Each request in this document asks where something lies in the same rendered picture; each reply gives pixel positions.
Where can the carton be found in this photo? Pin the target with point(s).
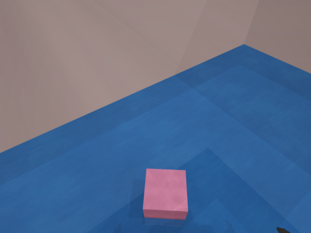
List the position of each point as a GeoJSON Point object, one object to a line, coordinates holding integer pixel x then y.
{"type": "Point", "coordinates": [165, 194]}

